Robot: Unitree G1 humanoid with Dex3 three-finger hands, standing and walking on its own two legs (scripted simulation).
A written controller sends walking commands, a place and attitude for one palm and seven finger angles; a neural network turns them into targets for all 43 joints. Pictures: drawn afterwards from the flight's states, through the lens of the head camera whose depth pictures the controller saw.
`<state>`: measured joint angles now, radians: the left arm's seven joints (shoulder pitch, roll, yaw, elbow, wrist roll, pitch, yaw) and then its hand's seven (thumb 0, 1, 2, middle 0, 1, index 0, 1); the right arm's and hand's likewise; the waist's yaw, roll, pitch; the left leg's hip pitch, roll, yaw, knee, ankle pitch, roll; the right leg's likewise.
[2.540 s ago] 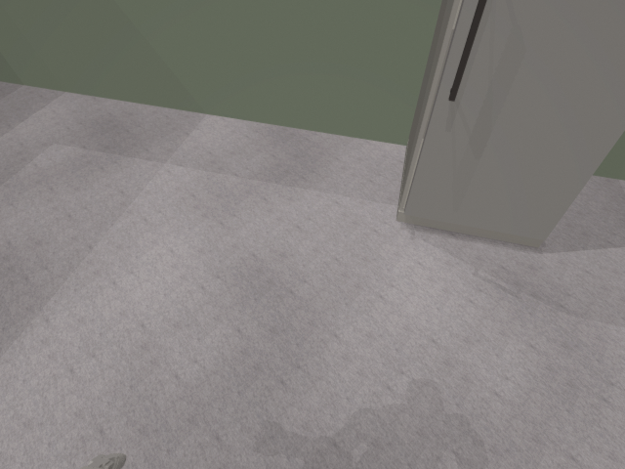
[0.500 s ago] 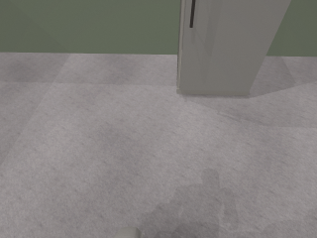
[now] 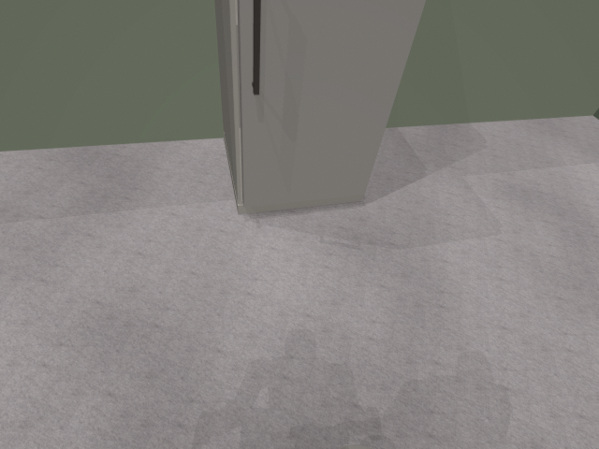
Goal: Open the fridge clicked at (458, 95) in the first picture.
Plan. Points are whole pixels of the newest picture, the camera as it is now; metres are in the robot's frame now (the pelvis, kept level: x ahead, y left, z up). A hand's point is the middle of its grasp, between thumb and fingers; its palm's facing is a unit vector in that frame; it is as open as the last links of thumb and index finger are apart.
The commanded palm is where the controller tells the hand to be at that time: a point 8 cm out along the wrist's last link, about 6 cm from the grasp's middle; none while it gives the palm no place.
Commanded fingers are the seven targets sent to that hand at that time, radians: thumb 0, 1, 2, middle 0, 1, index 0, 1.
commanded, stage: walk to a spot facing it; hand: left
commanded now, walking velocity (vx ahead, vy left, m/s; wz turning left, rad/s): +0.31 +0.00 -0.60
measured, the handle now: (255, 27) +1.15 +0.23 +0.08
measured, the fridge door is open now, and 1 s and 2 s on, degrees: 0 0 0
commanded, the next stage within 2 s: turn to face it in 1.08 s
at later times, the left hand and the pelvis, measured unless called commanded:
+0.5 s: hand (270, 330) +0.36 +0.07 -0.19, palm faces -0.34 -0.93 -0.17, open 7.4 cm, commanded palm none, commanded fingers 0.00 0.90 0.90 -0.20 -0.30 -0.20 -0.30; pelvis +0.20 -0.06 -0.02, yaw -16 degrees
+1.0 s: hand (264, 268) +0.50 +0.10 -0.18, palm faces -0.39 -0.91 -0.15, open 7.4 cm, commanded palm none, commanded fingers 0.00 0.90 0.90 -0.20 -0.30 -0.20 -0.30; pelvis +0.42 -0.07 +0.00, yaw -30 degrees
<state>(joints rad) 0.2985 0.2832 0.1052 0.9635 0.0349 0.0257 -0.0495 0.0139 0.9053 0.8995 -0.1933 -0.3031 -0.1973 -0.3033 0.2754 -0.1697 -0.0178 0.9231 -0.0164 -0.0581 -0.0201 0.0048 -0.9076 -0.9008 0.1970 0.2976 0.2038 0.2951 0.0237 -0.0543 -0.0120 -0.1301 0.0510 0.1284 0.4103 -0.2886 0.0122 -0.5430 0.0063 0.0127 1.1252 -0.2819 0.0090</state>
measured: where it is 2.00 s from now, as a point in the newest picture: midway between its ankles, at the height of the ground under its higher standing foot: (349, 371)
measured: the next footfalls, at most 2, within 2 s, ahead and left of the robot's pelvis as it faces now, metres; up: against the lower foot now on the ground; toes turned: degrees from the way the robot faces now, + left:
right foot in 0.34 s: +0.26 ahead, -0.14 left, +0.00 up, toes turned -20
left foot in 0.80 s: +0.51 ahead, +0.01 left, +0.00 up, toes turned -14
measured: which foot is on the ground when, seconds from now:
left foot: down 0.00-0.34, up 0.36-0.78, down 0.80-1.00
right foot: up 0.00-0.32, down 0.34-0.82, up 0.84-1.00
